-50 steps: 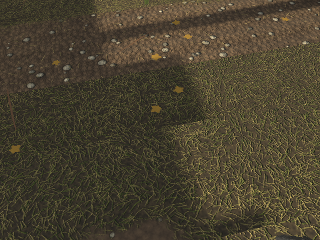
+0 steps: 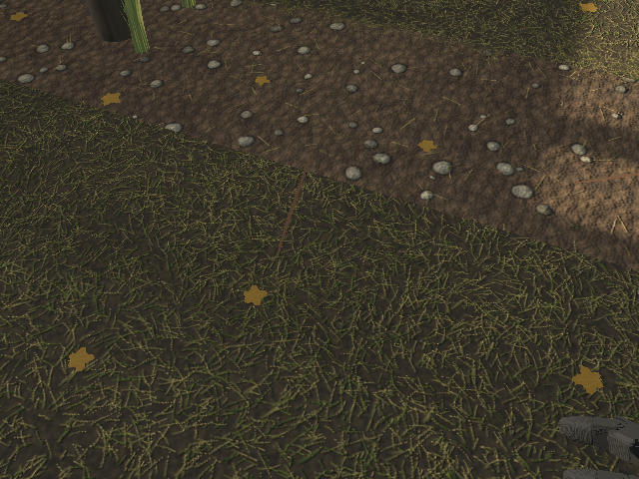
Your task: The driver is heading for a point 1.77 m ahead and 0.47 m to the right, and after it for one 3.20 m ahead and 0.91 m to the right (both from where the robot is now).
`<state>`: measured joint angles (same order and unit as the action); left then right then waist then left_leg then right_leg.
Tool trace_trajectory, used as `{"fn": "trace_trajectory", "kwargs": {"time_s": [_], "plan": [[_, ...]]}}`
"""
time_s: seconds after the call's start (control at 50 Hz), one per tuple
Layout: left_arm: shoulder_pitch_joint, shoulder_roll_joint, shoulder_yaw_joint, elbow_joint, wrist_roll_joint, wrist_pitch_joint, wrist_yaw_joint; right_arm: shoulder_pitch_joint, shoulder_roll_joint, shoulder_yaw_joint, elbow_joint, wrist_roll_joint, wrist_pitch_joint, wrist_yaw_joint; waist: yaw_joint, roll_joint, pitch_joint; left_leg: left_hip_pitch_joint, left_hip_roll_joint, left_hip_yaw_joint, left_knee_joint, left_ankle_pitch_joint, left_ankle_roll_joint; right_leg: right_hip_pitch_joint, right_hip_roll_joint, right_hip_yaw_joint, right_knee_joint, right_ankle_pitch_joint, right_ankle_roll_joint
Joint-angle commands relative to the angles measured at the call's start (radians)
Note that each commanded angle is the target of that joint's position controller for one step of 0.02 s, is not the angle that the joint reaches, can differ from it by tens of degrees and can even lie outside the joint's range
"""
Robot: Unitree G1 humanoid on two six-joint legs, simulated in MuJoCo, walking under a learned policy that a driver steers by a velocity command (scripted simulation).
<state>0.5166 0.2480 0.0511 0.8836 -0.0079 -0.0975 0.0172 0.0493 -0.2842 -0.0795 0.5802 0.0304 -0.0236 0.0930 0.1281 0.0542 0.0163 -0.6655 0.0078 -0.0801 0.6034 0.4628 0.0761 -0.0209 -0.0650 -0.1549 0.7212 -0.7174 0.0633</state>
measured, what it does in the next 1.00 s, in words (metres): goes down: left foot 0.17 m lower, then right foot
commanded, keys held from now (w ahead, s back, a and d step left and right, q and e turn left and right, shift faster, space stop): w+q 0.18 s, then w+e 0.82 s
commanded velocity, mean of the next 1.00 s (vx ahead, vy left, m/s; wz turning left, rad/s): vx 0.50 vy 0.00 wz -0.11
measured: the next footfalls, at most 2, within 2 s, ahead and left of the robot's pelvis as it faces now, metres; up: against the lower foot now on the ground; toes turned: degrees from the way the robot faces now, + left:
left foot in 0.10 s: +0.22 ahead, +0.11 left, -0.17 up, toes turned +3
right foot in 0.58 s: +0.54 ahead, -0.09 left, -0.17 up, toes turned +3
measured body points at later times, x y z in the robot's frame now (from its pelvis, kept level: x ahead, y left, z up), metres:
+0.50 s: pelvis +0.31 +0.02 -0.12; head +0.33 +0.01 +0.33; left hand +0.46 +0.28 -0.20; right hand +0.39 -0.24 -0.25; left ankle +0.18 +0.11 -0.84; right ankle +0.49 -0.10 -0.82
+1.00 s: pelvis +0.57 -0.02 -0.10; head +0.58 -0.04 +0.35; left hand +0.67 +0.26 -0.20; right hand +0.73 -0.30 -0.19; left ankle +0.70 +0.14 -0.78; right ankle +0.50 -0.09 -0.84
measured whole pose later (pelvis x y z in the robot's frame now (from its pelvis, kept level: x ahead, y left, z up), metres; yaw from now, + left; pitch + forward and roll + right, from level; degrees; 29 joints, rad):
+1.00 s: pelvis +0.57 -0.02 -0.10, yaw -11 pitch +3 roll +1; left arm 0.41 0.28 0.07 0.68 -0.01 -0.02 0.01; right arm 0.06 -0.29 -0.05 0.74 -0.01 -0.09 0.02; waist 0.06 0.02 -0.03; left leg -0.64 0.03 -0.11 0.86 -0.02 0.00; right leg -0.17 0.13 0.22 0.44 -0.30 -0.09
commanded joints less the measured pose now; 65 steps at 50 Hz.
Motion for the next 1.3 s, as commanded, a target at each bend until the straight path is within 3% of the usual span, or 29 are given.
{"fn": "trace_trajectory", "kwargs": {"time_s": [0.02,0.06,0.1,0.12,0.14,0.16,0.18,0.2,0.26,0.36,0.48,0.56,0.58,0.6,0.62,0.64,0.68,0.8,0.86,0.92,1.02,1.08,1.12,1.14,1.16,1.18,1.22,1.28,1.3], "plan": [[0.006,0.109,0.019,-0.051,-0.013,0.016,0.005,-0.145,0.0,0.01,-0.057,0.005,-0.013,0.015,0.009,-0.092,0.121,0.074,-0.002,0.053,-0.129,0.001,0.001,-0.099,-0.15,0.071,-0.018,0.415,-0.106],[0.021,0.12,0.019,-0.041,-0.015,0.028,0.005,0.036,-0.027,-0.006,0.023,-0.018,-0.017,0.005,-0.07,-0.098,0.053,0.234,0.0,0.076,-0.219,-0.019,0.024,-0.048,-0.138,0.059,0.229,0.66,-0.099],[-0.015,0.167,0.038,-0.036,-0.021,0.023,0.004,0.381,-0.101,-0.05,0.136,-0.033,-0.004,-0.028,-0.287,-0.012,-0.085,0.795,0.044,0.039,-0.309,0.115,0.135,-0.362,-0.044,-0.019,0.873,0.601,-0.049],[0.079,0.075,0.013,-0.101,0.024,0.001,-0.017,0.402,-0.206,-0.048,0.142,-0.045,-0.009,-0.036,-0.195,0.195,-0.217,1.254,0.17,-0.105,0.14,0.523,0.19,-0.859,-0.007,0.077,1.223,-0.107,-0.021],[0.07,0.153,0.003,-0.161,-0.003,-0.031,-0.035,0.453,-0.219,-0.053,0.118,-0.022,-0.006,-0.038,-0.244,0.208,-0.451,1.368,0.281,-0.299,0.17,0.483,0.339,-0.914,-0.022,0.249,1.209,-0.059,-0.014],[-0.011,0.169,0.004,-0.206,-0.021,-0.04,-0.033,0.437,-0.223,-0.06,0.116,-0.014,0.005,-0.044,-0.253,0.116,-0.484,1.318,0.295,-0.398,0.039,0.168,0.379,-0.971,-0.042,0.275,1.167,-0.038,-0.01],[-0.07,0.145,0.001,-0.233,-0.051,-0.059,-0.027,0.392,-0.225,-0.051,0.133,-0.016,0.001,-0.058,-0.186,0.018,-0.453,1.16,0.33,-0.525,-0.126,-0.477,0.36,-1.032,-0.057,0.317,0.925,0.23,-0.044],[-0.143,0.161,0.015,-0.225,-0.036,-0.035,0.009,0.214,-0.154,-0.027,0.072,-0.017,-0.003,-0.065,-0.137,-0.117,-0.249,0.829,0.312,-0.527,-0.261,-0.558,0.307,-0.945,-0.063,0.251,0.786,0.375,-0.021],[-0.051,0.126,0.018,-0.175,0.011,0.024,0.028,0.103,-0.074,0.004,0.097,-0.038,-0.031,-0.068,-0.031,-0.067,-0.104,0.366,0.291,-0.42,-0.244,-0.295,0.302,-0.676,-0.133,0.297,0.54,0.376,0.061],[-0.265,0.063,0.0,-0.226,0.005,0.016,0.004,0.207,-0.083,0.004,0.182,-0.027,-0.05,-0.105,-0.136,0.029,-0.057,0.343,0.14,-0.126,-0.27,-0.259,0.179,-0.555,-0.069,0.226,0.126,0.751,-0.007],[-0.467,0.067,0.007,-0.333,-0.015,0.02,-0.051,0.309,-0.117,-0.006,0.256,-0.019,-0.034,-0.096,-0.209,-0.014,0.061,0.596,0.219,-0.106,-0.269,-0.323,0.124,-0.698,0.001,0.196,-0.052,0.665,-0.117],[-0.241,0.122,0.042,-0.302,-0.006,0.023,-0.065,0.233,-0.142,-0.013,0.241,-0.009,-0.014,-0.1,-0.073,-0.009,-0.068,0.601,0.165,0.026,-0.018,0.08,0.052,-0.352,0.103,0.1,-0.129,0.617,-0.196],[-0.083,0.192,0.071,-0.274,-0.004,0.029,-0.055,0.226,-0.136,-0.009,0.225,-0.025,-0.016,-0.106,-0.006,-0.08,-0.152,0.443,0.111,0.081,0.233,-0.014,0.007,-0.084,0.036,0.234,-0.128,0.722,-0.244],[-0.016,0.3,0.093,-0.275,-0.012,0.029,-0.052,0.321,-0.066,0.016,0.196,-0.046,-0.039,-0.096,-0.037,-0.324,-0.289,0.096,-0.068,0.122,0.662,-0.608,-0.076,0.236,-0.199,0.721,-0.241,0.561,-0.41],[0.026,0.229,0.073,-0.275,-0.021,0.033,-0.058,0.307,-0.099,0.014,0.207,-0.046,-0.061,-0.074,-0.02,-0.323,-0.378,-0.05,-0.085,-0.037,0.726,-0.99,-0.062,0.351,-0.243,0.979,-0.38,0.395,-0.425],[-0.036,0.195,0.059,-0.289,-0.01,0.038,-0.054,0.222,-0.138,-0.001,0.179,-0.01,-0.07,-0.068,-0.021,-0.252,-0.24,-0.142,-0.037,-0.048,0.759,-0.946,-0.056,0.27,-0.233,0.88,-0.392,0.344,-0.372],[-0.162,0.192,0.055,-0.327,0.01,0.049,-0.049,0.118,-0.124,0.003,0.146,-0.027,-0.074,-0.084,-0.069,-0.071,-0.075,-0.104,0.028,-0.011,0.617,-0.827,-0.058,-0.011,-0.159,0.67,-0.401,0.558,-0.332],[-0.195,0.183,0.053,-0.314,-0.005,0.034,-0.022,0.098,-0.107,-0.001,0.141,-0.052,-0.041,-0.12,-0.13,-0.114,-0.058,0.045,0.058,-0.015,0.274,-0.638,-0.114,-0.207,-0.07,0.519,-0.472,0.761,-0.322],[-0.152,0.196,0.059,-0.27,-0.006,0.056,0.005,0.005,-0.053,0.017,0.109,-0.061,-0.051,-0.106,-0.11,-0.158,-0.095,0.116,0.014,0.011,0.159,-0.444,-0.116,-0.22,-0.018,0.46,-0.436,0.867,-0.29],[-0.144,0.186,0.056,-0.276,0.011,0.059,0.004,0.063,-0.108,-0.003,0.138,-0.049,-0.071,-0.079,-0.122,-0.144,-0.155,0.115,0.018,-0.01,0.304,-0.371,-0.096,-0.16,-0.06,0.531,-0.366,0.913,-0.309],[-0.114,0.16,0.049,-0.284,-0.012,0.073,-0.001,-0.053,-0.11,-0.008,0.071,-0.038,-0.106,-0.052,-0.092,-0.149,-0.06,-0.048,0.011,-0.026,0.262,-0.572,-0.06,-0.029,-0.081,0.664,-0.266,0.876,-0.341],[-0.252,0.167,0.046,-0.339,-0.011,0.083,-0.005,0.1,-0.129,-0.028,0.098,-0.037,-0.119,-0.051,-0.192,-0.211,-0.083,0.316,-0.052,0.044,0.183,-0.63,-0.053,-0.234,-0.009,0.62,-0.161,1.085,-0.287],[-0.373,0.125,0.033,-0.374,-0.03,0.064,-0.002,0.417,-0.15,-0.051,0.173,-0.038,-0.13,-0.057,-0.381,-0.093,-0.148,0.719,-0.015,0.028,-0.002,-0.515,-0.01,-0.467,0.094,0.547,0.242,1.038,-0.194],[-0.306,-0.002,-0.004,-0.376,-0.016,0.053,0.009,0.495,-0.165,-0.045,0.203,-0.025,-0.134,-0.06,-0.327,0.13,-0.136,0.823,0.209,-0.253,-0.085,-0.348,0.103,-0.649,0.235,0.484,0.567,0.245,-0.156],[-0.1,0.009,-0.006,-0.369,-0.036,0.043,0.013,0.386,-0.2,-0.042,0.165,-0.026,-0.132,-0.048,-0.156,0.293,-0.146,0.796,0.404,-0.618,-0.177,-0.223,0.243,-0.769,0.223,0.465,0.71,0.067,-0.145],[-0.154,0.098,0.018,-0.35,-0.047,0.051,0.018,0.337,-0.166,-0.042,0.164,0.004,-0.129,-0.044,-0.151,0.149,-0.018,0.748,0.422,-0.61,-0.177,-0.254,0.264,-0.911,0.158,0.421,0.735,0.111,-0.12],[-0.295,0.153,0.032,-0.362,-0.029,0.077,0.024,0.3,-0.118,-0.031,0.169,0.002,-0.115,-0.038,-0.163,-0.062,0.044,0.594,0.362,-0.465,-0.19,-0.467,0.215,-0.917,0.067,0.373,0.655,0.241,-0.119],[-0.353,0.1,0.019,-0.392,-0.013,0.092,-0.017,0.256,-0.141,-0.024,0.19,-0.032,-0.114,-0.062,-0.144,-0.024,0.061,0.434,0.307,-0.274,-0.236,-0.486,0.165,-0.806,0.002,0.339,0.506,0.467,-0.121],[-0.404,0.135,0.038,-0.393,-0.038,0.082,-0.034,0.274,-0.099,-0.011,0.195,-0.03,-0.121,-0.076,-0.144,-0.012,0.066,0.483,0.253,-0.187,-0.215,-0.655,0.104,-0.853,-0.013,0.384,0.392,0.596,-0.132]]}}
